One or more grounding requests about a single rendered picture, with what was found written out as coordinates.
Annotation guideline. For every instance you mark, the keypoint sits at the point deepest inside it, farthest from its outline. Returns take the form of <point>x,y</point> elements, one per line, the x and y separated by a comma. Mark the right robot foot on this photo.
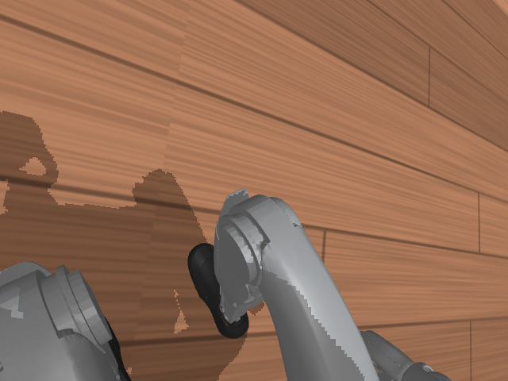
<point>201,268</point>

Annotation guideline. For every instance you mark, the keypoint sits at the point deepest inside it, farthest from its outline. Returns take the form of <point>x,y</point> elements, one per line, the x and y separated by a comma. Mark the left robot foot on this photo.
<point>115,347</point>

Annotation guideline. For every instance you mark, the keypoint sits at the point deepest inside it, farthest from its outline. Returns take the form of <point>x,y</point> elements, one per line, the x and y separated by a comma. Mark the right robot arm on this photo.
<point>423,372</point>

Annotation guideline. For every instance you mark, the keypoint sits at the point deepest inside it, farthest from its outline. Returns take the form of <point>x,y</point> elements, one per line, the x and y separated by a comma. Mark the right robot hand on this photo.
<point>388,359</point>

